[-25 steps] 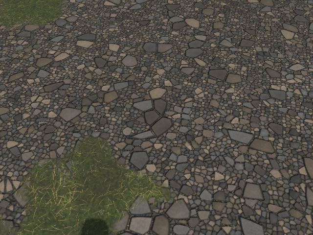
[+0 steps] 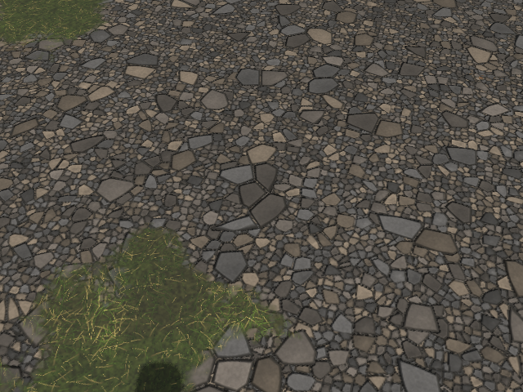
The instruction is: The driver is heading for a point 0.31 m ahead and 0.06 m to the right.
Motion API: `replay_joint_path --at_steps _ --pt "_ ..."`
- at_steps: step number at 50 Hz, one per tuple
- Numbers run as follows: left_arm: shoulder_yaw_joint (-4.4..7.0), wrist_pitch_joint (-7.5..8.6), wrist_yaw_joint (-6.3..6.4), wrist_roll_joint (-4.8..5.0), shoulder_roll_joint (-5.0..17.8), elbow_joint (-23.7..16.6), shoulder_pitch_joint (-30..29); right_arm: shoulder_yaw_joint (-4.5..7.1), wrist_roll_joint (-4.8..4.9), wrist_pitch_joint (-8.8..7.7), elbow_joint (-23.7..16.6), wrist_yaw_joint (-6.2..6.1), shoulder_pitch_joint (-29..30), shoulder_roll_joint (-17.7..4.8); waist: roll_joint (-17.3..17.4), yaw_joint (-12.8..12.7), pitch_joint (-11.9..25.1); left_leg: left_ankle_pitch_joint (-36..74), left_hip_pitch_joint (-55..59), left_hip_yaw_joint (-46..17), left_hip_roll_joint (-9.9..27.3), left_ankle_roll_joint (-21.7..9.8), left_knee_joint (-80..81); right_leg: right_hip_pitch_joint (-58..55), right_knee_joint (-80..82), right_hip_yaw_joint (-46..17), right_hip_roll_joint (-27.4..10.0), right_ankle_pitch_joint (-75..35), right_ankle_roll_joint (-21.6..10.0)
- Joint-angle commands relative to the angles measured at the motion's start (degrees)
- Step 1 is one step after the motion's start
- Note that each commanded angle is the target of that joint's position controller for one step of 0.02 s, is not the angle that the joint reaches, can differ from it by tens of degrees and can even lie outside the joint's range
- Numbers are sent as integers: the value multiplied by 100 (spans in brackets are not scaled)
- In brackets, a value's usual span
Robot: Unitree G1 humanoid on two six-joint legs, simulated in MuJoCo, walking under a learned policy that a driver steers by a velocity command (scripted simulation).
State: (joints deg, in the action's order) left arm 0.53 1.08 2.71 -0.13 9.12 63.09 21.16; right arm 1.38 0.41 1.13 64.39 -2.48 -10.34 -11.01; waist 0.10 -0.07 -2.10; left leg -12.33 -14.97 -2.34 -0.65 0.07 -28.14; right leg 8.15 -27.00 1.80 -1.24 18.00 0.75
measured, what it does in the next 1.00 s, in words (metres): walks ahead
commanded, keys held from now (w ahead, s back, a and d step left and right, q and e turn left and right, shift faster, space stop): no key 0.46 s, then w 0.26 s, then w+e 0.08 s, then no key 0.20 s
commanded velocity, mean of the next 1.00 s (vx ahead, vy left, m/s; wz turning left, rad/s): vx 0.13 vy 0.00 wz -0.03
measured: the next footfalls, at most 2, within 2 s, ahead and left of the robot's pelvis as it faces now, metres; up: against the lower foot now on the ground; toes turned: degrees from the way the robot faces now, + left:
right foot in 1.12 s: +0.35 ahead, -0.10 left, +0.00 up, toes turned -5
left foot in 1.40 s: +0.29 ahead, +0.13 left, +0.00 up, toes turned -2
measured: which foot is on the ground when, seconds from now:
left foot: down 0.00-1.00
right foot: down 0.00-0.72, up 0.74-1.00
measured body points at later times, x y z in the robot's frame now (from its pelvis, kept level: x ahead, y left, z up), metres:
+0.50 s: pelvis +0.00 +0.00 +0.00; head +0.02 +0.00 +0.45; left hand -0.04 +0.22 -0.16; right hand +0.03 -0.24 -0.16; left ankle +0.03 +0.12 -0.74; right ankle -0.04 -0.12 -0.74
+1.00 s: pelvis +0.14 +0.02 +0.00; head +0.17 +0.03 +0.45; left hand +0.28 +0.26 -0.13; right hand +0.05 -0.20 -0.14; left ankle +0.05 +0.12 -0.74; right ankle +0.25 -0.12 -0.69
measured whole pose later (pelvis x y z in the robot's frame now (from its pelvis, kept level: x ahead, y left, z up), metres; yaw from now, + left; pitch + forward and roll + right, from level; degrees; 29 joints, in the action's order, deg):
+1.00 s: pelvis +0.14 +0.02 +0.00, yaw -3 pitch +1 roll +1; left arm 3.3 3.8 0.1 1.3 13.3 52.7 8.6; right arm 0.2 -0.6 -4.5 64.0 -1.2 -25.0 -8.9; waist -2.0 2.9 -1.2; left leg -17.2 0.5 5.4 -1.6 -2.0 -15.4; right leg 35.3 -47.3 0.6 -3.8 7.6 -1.9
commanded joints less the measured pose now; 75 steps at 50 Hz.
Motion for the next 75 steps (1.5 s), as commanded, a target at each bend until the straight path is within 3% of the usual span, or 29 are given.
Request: replay_joint_path --at_steps 1,23,25,27,30,31,33,35,36,37,38,39,40,43,48,51,54,55,56,57,58,60,62,65,68,70,71,72,75 --pt "76 17 13 2 464 -18 593 77 0 -34 -127 -18 -157 -545 -38 0 -141 811 396 -100 133 -211 376 634 589 -58 -51 -507 -64" --pt "89 27 4 13 386 -26 718 67 7 -50 -124 -33 -368 -470 -39 -2 -181 840 376 -74 139 -176 333 659 581 -76 -38 -539 -99" --pt "110 2 26 50 403 47 865 66 28 -41 -56 -41 -500 -427 -127 -11 -135 -674 293 142 -78 -197 195 684 640 -58 34 819 -214" --pt "191 0 70 107 645 -83 795 108 58 -98 -127 -36 -436 -489 -363 -67 -543 -2217 -421 309 -226 -287 -176 916 843 -531 -247 2457 -558" --pt "384 146 45 188 1153 -125 1030 54 91 -399 -408 106 -5 -203 -1110 -246 -977 -1189 -1352 525 -14 -310 -1644 680 1758 -2367 -1653 3113 -1328" --pt "396 186 29 162 1128 -192 928 63 110 -480 -474 157 68 -234 -1011 -204 -1081 -1232 -1521 413 177 -388 -1919 732 1878 -2607 -1879 2892 -1449" --pt "376 244 -38 190 1023 -350 520 70 189 -597 -505 218 -141 -222 -932 63 -1130 -1501 -1125 401 295 -540 -1147 818 1634 -2143 -1676 2167 -1225" --pt "361 215 -95 228 979 -470 254 188 170 -632 -62 235 -1121 -318 -590 430 -729 -586 792 820 -180 -456 -68 1493 828 -1124 -920 1305 -850" --pt "325 260 -114 203 921 -576 36 307 140 -627 123 236 -1836 -561 -105 732 -455 -509 1617 142 155 -553 250 1951 -351 -621 -542 280 -648" --pt "213 345 -126 178 506 -780 -78 491 146 -644 196 210 -2683 -1253 1475 971 -34 -1207 2519 -2070 1481 -1128 1305 2994 -2562 205 153 199 -280" --pt "170 456 -129 270 327 -895 -121 437 18 -752 203 265 -2926 -1270 1665 924 196 -1720 2464 -4073 2400 -1753 1997 3615 -4107 -510 396 1276 -327" --pt "222 510 -161 395 520 -913 -153 300 4 -834 54 245 -2303 -864 787 577 -312 -1794 2129 -3621 2484 -1652 1915 4083 -4826 -1058 79 976 -521" --pt "234 534 -206 399 582 -897 -165 214 31 -864 -117 251 -1792 -591 504 382 -497 -1516 1907 -2666 2179 -1348 1880 4170 -4881 -1157 -134 338 -675" --pt "402 476 -221 185 801 -826 -160 52 -37 -763 -253 280 -1267 -314 443 14 -458 2049 1398 -565 1361 -742 1689 3386 -3960 -645 -390 -472 -615" --pt "198 290 -268 133 210 -1281 -1241 8 -121 -603 -286 72 -1336 -704 383 69 -411 3887 704 442 1000 -785 1561 2538 -1882 78 -192 -1180 -205" --pt "202 235 -304 117 436 -1397 -1498 58 -44 -545 -216 48 -1530 -936 699 123 -111 4039 827 401 1162 -834 1239 1849 -1155 164 2 -1402 -232" --pt "322 239 -318 52 806 -1253 -978 91 70 -534 -261 49 -1167 -918 596 -326 155 4425 1111 316 1220 -663 450 1098 -412 113 193 -1770 -571" --pt "419 264 -305 9 1010 -1093 -586 86 60 -527 -239 72 -1241 -870 379 -506 393 4300 1122 396 961 -510 -192 475 14 174 302 -2438 -707" --pt "521 270 -259 -27 1397 -979 -120 61 -62 -552 -247 98 -1486 -805 -78 -557 892 2934 477 574 620 -246 -1149 -728 -237 -470 -367 -4816 -912" --pt "476 235 -234 -191 1531 -921 204 -128 -154 -554 -160 130 -2254 -165 -1221 -280 1893 -748 -609 636 -43 108 -3058 -2144 -339 -2095 -1895 -6670 -2023" --pt "321 238 -292 -149 1082 -888 163 -112 -88 -533 -47 186 -2346 -155 -1138 -191 2416 -2631 -444 -168 -129 274 -3932 -1859 78 -2825 -2191 -6669 -2424" --pt "269 253 -325 39 916 -1114 -1067 -23 85 -395 -311 127 -1416 -439 -532 -39 1086 -2436 -1060 -115 259 319 -4109 -398 670 -2085 -1670 -3476 -1897" --pt "208 257 -290 -30 825 -1191 -1664 50 34 -226 -360 -19 -1117 -461 -379 211 473 -1998 -637 -72 489 332 -3060 894 1021 -1298 -1159 -2411 -1397" --pt "256 185 -205 -151 941 -1115 -1504 35 -31 -128 -291 -133 -1228 -310 -548 247 582 -1655 -4 173 333 325 -1778 1224 1151 -1129 -981 -1726 -1396" --pt "255 106 -146 7 948 -1121 -1650 56 -54 -34 -208 -93 -1244 -310 -569 370 631 -175 739 331 256 151 -579 1606 1340 -1112 -886 351 -1213" --pt "217 68 -145 44 790 -950 -1409 80 -203 6 -258 -41 -1108 -427 -466 345 235 66 926 254 340 -81 -48 2040 1437 -975 -632 1650 -715" --pt "221 57 -150 11 794 -894 -1313 80 -219 4 -343 -49 -1032 -550 -325 245 -45 -357 696 -14 599 -234 364 2080 1267 -866 -477 1700 -500" --pt "251 26 -117 38 766 -917 -1163 167 -111 -42 -277 -49 -876 -884 454 -22 -306 -1503 -332 -67 559 -373 561 1434 1071 -393 -89 1100 -351" --pt "253 35 -51 -21 750 -785 -1041 142 -85 -268 -304 -30 -502 -611 654 -134 -244 -1442 -907 -99 521 -170 984 360 451 -290 -41 -133 -394"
